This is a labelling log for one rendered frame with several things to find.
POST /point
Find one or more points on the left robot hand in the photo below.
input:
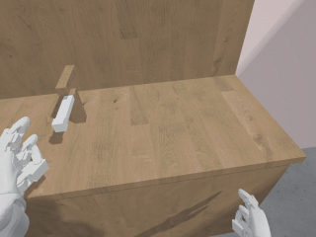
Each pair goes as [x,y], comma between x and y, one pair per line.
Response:
[17,171]

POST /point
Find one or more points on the counter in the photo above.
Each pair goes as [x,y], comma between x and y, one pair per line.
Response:
[162,134]

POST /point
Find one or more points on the robot left forearm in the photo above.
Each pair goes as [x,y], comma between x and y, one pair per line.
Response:
[13,220]

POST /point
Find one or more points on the tap lever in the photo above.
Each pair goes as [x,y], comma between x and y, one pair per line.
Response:
[60,123]

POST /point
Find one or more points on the right robot hand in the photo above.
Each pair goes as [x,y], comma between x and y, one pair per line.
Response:
[256,223]

